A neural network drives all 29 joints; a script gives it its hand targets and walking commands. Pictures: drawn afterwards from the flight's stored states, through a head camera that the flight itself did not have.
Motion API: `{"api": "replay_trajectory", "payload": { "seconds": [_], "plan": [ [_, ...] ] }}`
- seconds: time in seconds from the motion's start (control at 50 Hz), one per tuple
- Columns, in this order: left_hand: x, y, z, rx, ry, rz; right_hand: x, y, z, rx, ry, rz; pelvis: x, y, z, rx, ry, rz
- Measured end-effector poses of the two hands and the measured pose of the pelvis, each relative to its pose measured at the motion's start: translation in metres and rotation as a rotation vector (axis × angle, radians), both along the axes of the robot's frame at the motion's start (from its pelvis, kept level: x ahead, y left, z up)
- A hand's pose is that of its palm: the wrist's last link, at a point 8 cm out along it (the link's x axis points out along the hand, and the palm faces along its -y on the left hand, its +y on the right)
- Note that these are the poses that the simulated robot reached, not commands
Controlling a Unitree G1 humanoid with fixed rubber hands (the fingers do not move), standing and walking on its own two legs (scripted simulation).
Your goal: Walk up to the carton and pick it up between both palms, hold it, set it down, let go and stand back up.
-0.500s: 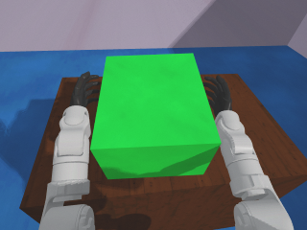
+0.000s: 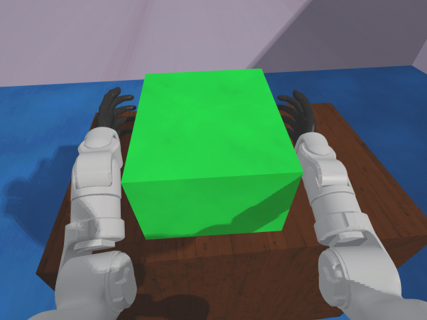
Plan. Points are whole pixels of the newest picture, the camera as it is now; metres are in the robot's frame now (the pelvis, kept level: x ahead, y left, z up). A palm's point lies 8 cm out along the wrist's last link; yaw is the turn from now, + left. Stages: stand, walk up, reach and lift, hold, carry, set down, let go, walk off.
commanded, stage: reach and lift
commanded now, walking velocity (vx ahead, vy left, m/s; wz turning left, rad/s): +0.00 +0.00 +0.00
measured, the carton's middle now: (208, 146) +0.42 -0.01 +0.12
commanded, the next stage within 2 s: hold in 0.90 s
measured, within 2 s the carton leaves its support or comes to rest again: neither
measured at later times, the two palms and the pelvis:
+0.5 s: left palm (105, 127) +0.39 +0.17 +0.20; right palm (304, 122) +0.38 -0.18 +0.21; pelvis +0.01 +0.01 +0.00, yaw +0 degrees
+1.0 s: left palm (96, 119) +0.39 +0.18 +0.22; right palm (301, 111) +0.38 -0.18 +0.23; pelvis +0.01 +0.00 +0.00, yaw +1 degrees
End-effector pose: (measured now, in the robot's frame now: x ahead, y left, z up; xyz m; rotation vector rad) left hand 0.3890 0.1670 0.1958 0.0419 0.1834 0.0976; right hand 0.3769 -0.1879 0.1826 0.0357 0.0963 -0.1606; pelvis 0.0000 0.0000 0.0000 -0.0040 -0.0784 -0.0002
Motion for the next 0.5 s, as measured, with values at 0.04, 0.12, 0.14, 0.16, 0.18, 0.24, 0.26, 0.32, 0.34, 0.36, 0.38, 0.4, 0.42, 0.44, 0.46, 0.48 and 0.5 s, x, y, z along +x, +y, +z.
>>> {"api": "replay_trajectory", "payload": {
  "seconds": [0.04,0.12,0.14,0.16,0.18,0.24,0.26,0.32,0.34,0.36,0.38,0.4,0.42,0.44,0.46,0.48,0.5],
  "plan": [
    [0.002,0.003,0.001,-0.003,0.011,0.001,0.003,0.003,0.004,0.0,0.008,0.0,-0.001,-0.001,0.0,0.001,-0.002,0.003],
    [0.003,0.009,0.006,0.004,-0.001,0.012,0.007,0.009,0.011,0.003,-0.005,0.003,0.001,0.0,0.0,-0.002,-0.002,0.015],
    [0.003,0.01,0.006,0.006,-0.006,0.013,0.007,0.01,0.013,0.003,-0.009,0.004,0.001,0.0,0.0,-0.003,-0.005,0.017],
    [0.003,0.011,0.006,0.004,-0.006,0.015,0.008,0.011,0.014,0.003,-0.009,0.004,0.002,0.001,0.0,-0.003,-0.009,0.019],
    [0.003,0.012,0.005,0.001,-0.001,0.015,0.009,0.012,0.014,0.004,-0.005,0.005,0.003,0.001,0.0,-0.003,-0.013,0.02],
    [0.004,0.014,0.002,0.005,0.012,0.016,0.009,0.014,0.013,0.006,0.007,0.005,0.006,0.003,0.0,-0.005,-0.017,0.021],
    [0.003,0.014,0.001,0.008,0.009,0.018,0.009,0.015,0.014,0.006,0.003,0.004,0.007,0.004,0.0,-0.007,-0.018,0.022],
    [0.002,0.012,0.001,0.006,-0.002,0.019,0.007,0.013,0.018,0.005,-0.009,0.001,0.011,0.006,0.0,-0.01,-0.024,0.021],
    [0.002,0.012,0.001,0.004,-0.003,0.018,0.006,0.012,0.019,0.006,-0.01,-0.001,0.012,0.006,0.0,-0.011,-0.026,0.02],
    [0.002,0.011,0.001,0.002,-0.002,0.016,0.006,0.011,0.02,0.006,-0.009,-0.003,0.012,0.007,0.0,-0.011,-0.029,0.019],
    [0.002,0.009,0.001,0.002,0.0,0.014,0.005,0.01,0.02,0.006,-0.008,-0.005,0.013,0.007,0.0,-0.012,-0.031,0.017],
    [0.002,0.008,0.002,0.001,0.001,0.013,0.004,0.009,0.021,0.006,-0.007,-0.007,0.013,0.008,0.0,-0.012,-0.033,0.015],
    [0.002,0.007,0.003,0.002,0.002,0.011,0.004,0.008,0.021,0.007,-0.006,-0.008,0.014,0.008,0.0,-0.012,-0.034,0.012],
    [0.002,0.006,0.004,0.002,0.002,0.01,0.003,0.007,0.022,0.008,-0.006,-0.009,0.014,0.008,0.0,-0.012,-0.035,0.01],
    [0.002,0.005,0.005,0.003,0.002,0.009,0.003,0.006,0.023,0.009,-0.006,-0.01,0.015,0.009,0.0,-0.013,-0.035,0.007],
    [0.002,0.004,0.006,0.003,0.001,0.009,0.003,0.005,0.023,0.009,-0.007,-0.011,0.015,0.009,0.0,-0.013,-0.036,0.005],
    [0.002,0.003,0.008,0.003,0.0,0.009,0.003,0.004,0.024,0.01,-0.008,-0.011,0.015,0.009,0.0,-0.013,-0.036,0.002]
  ]
}}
